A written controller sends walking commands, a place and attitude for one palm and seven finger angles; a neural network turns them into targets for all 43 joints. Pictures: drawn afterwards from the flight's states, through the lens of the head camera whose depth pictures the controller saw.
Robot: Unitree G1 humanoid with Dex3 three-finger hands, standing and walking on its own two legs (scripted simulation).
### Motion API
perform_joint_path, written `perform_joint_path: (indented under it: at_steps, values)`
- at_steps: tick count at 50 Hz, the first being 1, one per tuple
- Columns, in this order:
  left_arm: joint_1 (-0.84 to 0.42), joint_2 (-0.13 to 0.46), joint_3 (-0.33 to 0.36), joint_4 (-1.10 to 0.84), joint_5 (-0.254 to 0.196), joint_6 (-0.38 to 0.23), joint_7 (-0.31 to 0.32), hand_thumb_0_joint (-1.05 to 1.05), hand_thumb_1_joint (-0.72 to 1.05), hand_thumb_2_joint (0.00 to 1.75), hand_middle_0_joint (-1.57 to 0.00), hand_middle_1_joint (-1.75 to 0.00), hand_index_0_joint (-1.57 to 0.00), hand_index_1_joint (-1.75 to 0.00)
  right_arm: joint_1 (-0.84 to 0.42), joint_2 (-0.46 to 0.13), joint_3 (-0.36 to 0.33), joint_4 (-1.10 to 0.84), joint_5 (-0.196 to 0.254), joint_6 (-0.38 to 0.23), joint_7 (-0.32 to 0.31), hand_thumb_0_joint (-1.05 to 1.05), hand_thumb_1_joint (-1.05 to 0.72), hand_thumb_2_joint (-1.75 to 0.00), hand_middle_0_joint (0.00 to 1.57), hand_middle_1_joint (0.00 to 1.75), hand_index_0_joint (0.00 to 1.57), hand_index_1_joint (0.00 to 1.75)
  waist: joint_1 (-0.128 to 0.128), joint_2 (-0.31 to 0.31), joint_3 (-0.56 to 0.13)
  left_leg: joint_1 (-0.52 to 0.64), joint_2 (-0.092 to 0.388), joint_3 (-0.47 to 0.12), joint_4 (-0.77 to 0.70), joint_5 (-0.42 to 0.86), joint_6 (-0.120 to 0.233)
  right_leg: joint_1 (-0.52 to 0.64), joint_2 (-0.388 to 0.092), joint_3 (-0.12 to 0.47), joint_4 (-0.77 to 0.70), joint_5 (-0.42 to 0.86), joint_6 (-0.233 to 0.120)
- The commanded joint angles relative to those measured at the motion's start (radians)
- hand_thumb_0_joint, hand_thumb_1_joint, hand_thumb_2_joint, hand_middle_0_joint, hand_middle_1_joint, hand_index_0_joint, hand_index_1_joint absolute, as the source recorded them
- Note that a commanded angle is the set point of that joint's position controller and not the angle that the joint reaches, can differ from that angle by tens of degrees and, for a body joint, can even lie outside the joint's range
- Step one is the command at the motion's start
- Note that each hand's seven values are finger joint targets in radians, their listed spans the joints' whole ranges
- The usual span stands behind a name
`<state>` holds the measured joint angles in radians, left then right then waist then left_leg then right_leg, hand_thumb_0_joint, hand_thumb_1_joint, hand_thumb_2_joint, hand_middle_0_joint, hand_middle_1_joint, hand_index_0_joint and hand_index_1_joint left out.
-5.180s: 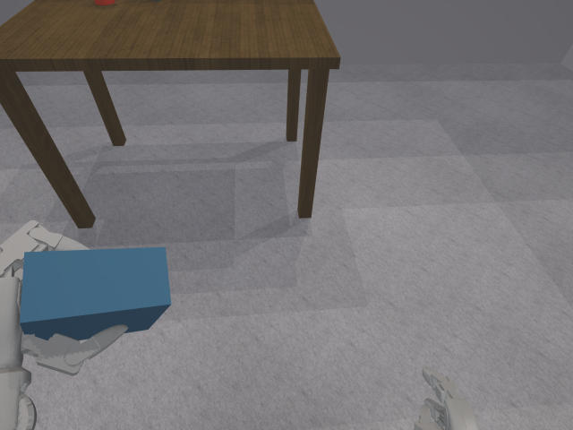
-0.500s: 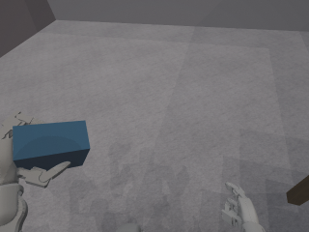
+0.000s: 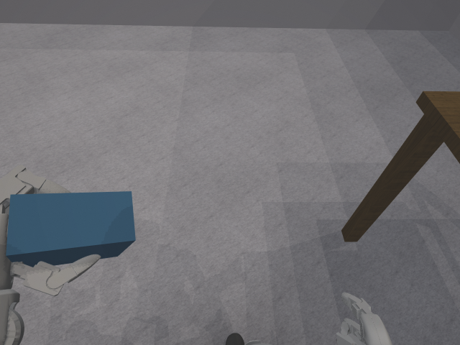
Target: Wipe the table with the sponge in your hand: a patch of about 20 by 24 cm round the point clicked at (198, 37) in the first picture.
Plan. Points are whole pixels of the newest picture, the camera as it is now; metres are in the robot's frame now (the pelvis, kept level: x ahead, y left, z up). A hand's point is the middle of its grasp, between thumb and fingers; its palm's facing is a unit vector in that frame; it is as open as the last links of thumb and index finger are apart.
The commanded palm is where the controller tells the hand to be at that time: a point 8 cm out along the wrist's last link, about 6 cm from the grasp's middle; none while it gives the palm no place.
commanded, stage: turn to face it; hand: left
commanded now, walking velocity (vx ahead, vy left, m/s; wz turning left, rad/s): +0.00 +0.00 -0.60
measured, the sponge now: (91, 229) +0.23 +0.20 +0.14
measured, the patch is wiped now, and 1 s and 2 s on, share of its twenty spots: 0.00 0.00 0.00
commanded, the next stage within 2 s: none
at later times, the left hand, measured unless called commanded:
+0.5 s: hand (200, 239) +0.22 +0.06 +0.16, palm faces -0.09 -0.84 -0.53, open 10.5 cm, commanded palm +0.18 +0.15 +0.19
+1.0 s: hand (312, 295) +0.16 -0.06 +0.18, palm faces -0.24 -0.82 -0.52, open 10.6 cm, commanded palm +0.14 +0.03 +0.19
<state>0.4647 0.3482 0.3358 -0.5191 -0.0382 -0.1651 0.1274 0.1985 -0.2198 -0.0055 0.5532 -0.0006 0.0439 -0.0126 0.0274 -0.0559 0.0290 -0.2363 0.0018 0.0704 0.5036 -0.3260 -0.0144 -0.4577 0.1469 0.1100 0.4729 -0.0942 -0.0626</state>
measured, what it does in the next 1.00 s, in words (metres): walks backwards, turning right: right foot, then left foot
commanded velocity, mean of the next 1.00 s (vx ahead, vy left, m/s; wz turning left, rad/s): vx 0.00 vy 0.00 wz -0.60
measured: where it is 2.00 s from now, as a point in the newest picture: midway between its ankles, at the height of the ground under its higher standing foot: outside the picture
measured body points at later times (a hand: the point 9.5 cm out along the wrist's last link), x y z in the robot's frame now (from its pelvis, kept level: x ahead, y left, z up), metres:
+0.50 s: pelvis -0.07 -0.06 +0.00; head +0.01 -0.09 +0.44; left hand +0.22 +0.11 +0.19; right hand +0.00 -0.36 -0.10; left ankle -0.04 +0.07 -0.68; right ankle -0.06 -0.18 -0.73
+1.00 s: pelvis -0.15 -0.09 -0.01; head -0.12 -0.14 +0.43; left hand +0.17 -0.02 +0.20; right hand -0.12 -0.35 -0.11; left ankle -0.02 +0.04 -0.72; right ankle -0.20 -0.17 -0.73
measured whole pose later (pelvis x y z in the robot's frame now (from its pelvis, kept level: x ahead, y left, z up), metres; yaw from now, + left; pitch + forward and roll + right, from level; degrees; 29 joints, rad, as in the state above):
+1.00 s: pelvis -0.15 -0.09 -0.01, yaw -38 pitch -1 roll -1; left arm 0.42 0.41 0.35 -0.59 -0.02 -0.17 0.12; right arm 0.18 -0.15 0.04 0.50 0.01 -0.06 0.03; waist 0.01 0.07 0.15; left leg -0.35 0.29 0.19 0.74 -0.36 -0.10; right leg -0.30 0.00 -0.15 0.64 -0.31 -0.01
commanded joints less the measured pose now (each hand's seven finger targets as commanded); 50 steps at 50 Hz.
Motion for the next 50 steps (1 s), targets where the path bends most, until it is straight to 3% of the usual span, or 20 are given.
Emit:
perform_joint_path:
  at_steps: [1,3,6,13,14,15,16,18,21,25,28,29,31,32,35,37,46,48,49,50]
  values:
    - [-0.179,0.321,0.218,-0.385,0.037,-0.112,0.029,0.0,0.1,1.3,-1.2,-1.6,-1.2,-1.6,-0.112,-0.068,-0.033,-0.162,-0.012,-0.092,-0.016,0.0,-0.9,-0.9,0.2,0.3,0.2,0.3,0.028,0.323,-0.11,-0.011,0.493,-0.302,-0.291,-0.057,0.202,-0.12,-0.123,-0.031,0.711,-0.338,0.109]
    - [-0.084,0.223,0.179,-0.295,0.021,-0.097,0.013,0.0,0.1,1.3,-1.2,-1.6,-1.2,-1.6,-0.102,-0.089,-0.05,-0.165,0.002,-0.093,-0.003,0.0,-0.9,-0.9,0.2,0.3,0.2,0.3,0.017,0.305,-0.038,-0.114,0.433,-0.115,-0.271,-0.024,0.172,-0.085,-0.152,-0.067,0.808,-0.327,0.118]
    - [-0.124,0.149,0.109,-0.234,0.013,-0.078,0.016,0.0,0.1,1.3,-1.2,-1.6,-1.2,-1.6,-0.08,-0.099,-0.044,-0.142,0.02,-0.104,0.005,0.0,-0.9,-0.9,0.2,0.3,0.2,0.3,0.0,0.3,0.044,-0.054,0.395,0.031,-0.212,0.154,0.099,-0.076,-0.189,-0.154,0.538,-0.322,0.136]
    - [-0.193,0.156,0.079,-0.114,0.02,-0.065,0.01,0.0,0.1,1.3,-1.2,-1.6,-1.2,-1.6,-0.022,-0.129,-0.055,-0.129,0.021,-0.144,0.004,0.0,-0.9,-0.9,0.2,0.3,0.2,0.3,-0.018,0.249,-0.063,0.031,0.327,0.119,0.101,0.355,0.01,0.25,-0.126,-0.28,0.029,-0.133,0.134]
    - [-0.201,0.181,0.094,-0.14,0.024,-0.072,0.013,0.0,0.1,1.3,-1.2,-1.6,-1.2,-1.6,-0.018,-0.115,-0.054,-0.129,0.027,-0.145,0.01,0.0,-0.9,-0.9,0.2,0.3,0.2,0.3,-0.017,0.131,-0.105,0.001,0.277,0.136,0.254,0.281,-0.015,0.328,-0.191,-0.207,-0.055,0.0,0.101]
    - [-0.184,0.242,0.14,-0.175,0.026,-0.087,0.023,0.0,0.1,1.3,-1.2,-1.6,-1.2,-1.6,-0.041,-0.078,-0.045,-0.146,0.028,-0.147,0.006,0.0,-0.9,-0.9,0.2,0.3,0.2,0.3,-0.004,-0.118,-0.137,-0.195,0.171,0.133,0.46,-0.096,-0.051,0.47,-0.354,0.029,-0.059,0.415,0.014]
    - [-0.107,0.302,0.214,-0.175,0.021,-0.091,0.037,0.0,0.1,1.3,-1.2,-1.6,-1.2,-1.6,-0.095,-0.077,-0.032,-0.162,0.014,-0.143,0.001,0.0,-0.9,-0.9,0.2,0.3,0.2,0.3,0.019,-0.212,-0.175,-0.374,0.078,0.039,0.651,-0.36,-0.073,0.489,-0.491,0.26,-0.029,0.758,-0.077]
    - [-0.032,0.289,0.218,-0.279,-0.015,-0.084,0.031,0.0,0.1,1.3,-1.2,-1.6,-1.2,-1.6,-0.115,-0.078,-0.044,-0.169,0.031,-0.116,0.006,0.0,-0.9,-0.9,0.2,0.3,0.2,0.3,0.008,-0.164,-0.216,-0.365,0.119,-0.107,0.779,-0.248,-0.072,0.452,-0.489,0.261,-0.032,0.557,-0.089]
    - [0.106,0.32,0.317,-0.4,-0.035,-0.122,0.043,0.0,0.1,1.3,-1.2,-1.6,-1.2,-1.6,-0.153,-0.048,-0.014,-0.158,0.021,-0.078,0.012,0.0,-0.9,-0.9,0.2,0.3,0.2,0.3,0.003,-0.029,-0.279,-0.355,0.111,-0.079,0.635,-0.187,-0.082,0.5,-0.423,0.138,0.013,0.489,-0.102]
    - [0.144,0.295,0.338,-0.421,-0.036,-0.124,0.051,0.0,0.1,1.3,-1.2,-1.6,-1.2,-1.6,-0.141,-0.068,-0.04,-0.167,0.013,-0.065,0.006,0.0,-0.9,-0.9,0.2,0.3,0.2,0.3,0.0,-0.024,-0.26,-0.188,0.071,-0.027,0.323,-0.132,-0.072,0.372,-0.387,0.177,-0.005,0.38,-0.118]
    - [0.149,0.248,0.303,-0.344,-0.03,-0.103,0.046,0.0,0.1,1.3,-1.2,-1.6,-1.2,-1.6,-0.08,-0.089,-0.045,-0.149,0.017,-0.067,0.006,0.0,-0.9,-0.9,0.2,0.3,0.2,0.3,-0.025,-0.003,-0.227,0.013,0.065,-0.026,0.055,0.01,-0.057,0.203,-0.339,0.179,0.011,0.157,-0.063]
    - [0.141,0.237,0.289,-0.318,-0.031,-0.101,0.043,0.0,0.1,1.3,-1.2,-1.6,-1.2,-1.6,-0.058,-0.1,-0.051,-0.144,0.018,-0.067,0.0,0.0,-0.9,-0.9,0.2,0.3,0.2,0.3,-0.036,0.045,-0.219,0.134,0.097,-0.035,-0.057,0.083,-0.039,0.093,-0.294,0.153,0.069,0.028,-0.022]
    - [0.117,0.208,0.256,-0.279,-0.013,-0.111,0.033,0.0,0.1,1.3,-1.2,-1.6,-1.2,-1.6,-0.071,-0.139,-0.075,-0.166,0.012,-0.071,-0.017,0.0,-0.9,-0.9,0.2,0.3,0.2,0.3,-0.015,0.36,-0.141,0.181,0.451,-0.339,-0.192,0.323,0.117,-0.16,-0.112,-0.049,0.502,-0.502,0.092]
    - [0.092,0.23,0.265,-0.234,0.007,-0.122,0.032,0.0,0.1,1.3,-1.2,-1.6,-1.2,-1.6,-0.078,-0.127,-0.071,-0.158,0.009,-0.08,-0.015,0.0,-0.9,-0.9,0.2,0.3,0.2,0.3,-0.012,0.328,-0.121,0.062,0.509,-0.337,-0.196,0.355,0.169,-0.129,-0.122,-0.08,0.712,-0.5,0.1]
    - [-0.065,0.144,0.123,-0.215,0.014,-0.109,0.014,0.0,0.1,1.3,-1.2,-1.6,-1.2,-1.6,-0.072,-0.134,-0.063,-0.134,0.009,-0.09,-0.004,0.0,-0.9,-0.9,0.2,0.3,0.2,0.3,-0.031,0.246,-0.036,-0.005,0.428,-0.119,-0.152,0.423,0.135,-0.147,-0.184,-0.091,0.763,-0.368,0.123]
    - [-0.159,0.12,0.047,-0.278,0.025,-0.094,0.014,0.0,0.1,1.3,-1.2,-1.6,-1.2,-1.6,-0.067,-0.132,-0.061,-0.144,0.022,-0.102,0.003,0.0,-0.9,-0.9,0.2,0.3,0.2,0.3,-0.025,0.309,-0.041,0.035,0.367,0.005,-0.128,0.445,0.086,-0.105,-0.179,-0.167,0.638,-0.337,0.135]
    - [-0.076,0.223,0.154,-0.304,0.008,-0.076,0.028,0.0,0.1,1.3,-1.2,-1.6,-1.2,-1.6,-0.028,-0.115,-0.045,-0.172,0.011,-0.15,0.022,0.0,-0.9,-0.9,0.2,0.3,0.2,0.3,-0.011,0.38,-0.134,0.073,0.36,0.101,0.03,0.372,0.024,0.207,-0.143,-0.281,0.089,-0.235,0.126]
    - [-0.066,0.257,0.188,-0.305,0.005,-0.084,0.027,0.0,0.1,1.3,-1.2,-1.6,-1.2,-1.6,-0.014,-0.086,-0.042,-0.17,0.022,-0.142,0.031,0.0,-0.9,-0.9,0.2,0.3,0.2,0.3,-0.018,0.144,-0.174,-0.023,0.269,0.143,0.283,0.147,-0.032,0.349,-0.271,-0.124,-0.077,0.079,0.062]
    - [-0.041,0.31,0.24,-0.289,-0.002,-0.09,0.036,0.0,0.1,1.3,-1.2,-1.6,-1.2,-1.6,-0.056,-0.054,-0.026,-0.193,0.017,-0.137,0.021,0.0,-0.9,-0.9,0.2,0.3,0.2,0.3,-0.001,-0.137,-0.172,-0.29,0.141,0.116,0.478,-0.284,-0.069,0.481,-0.429,0.162,-0.06,0.576,-0.035]
    - [-0.024,0.324,0.285,-0.253,-0.013,-0.085,0.044,0.0,0.1,1.3,-1.2,-1.6,-1.2,-1.6,-0.09,-0.052,-0.009,-0.189,0.01,-0.128,0.012,0.0,-0.9,-0.9,0.2,0.3,0.2,0.3,0.008,-0.195,-0.204,-0.389,0.105,0.005,0.65,-0.327,-0.081,0.479,-0.507,0.244,-0.046,0.73,-0.085]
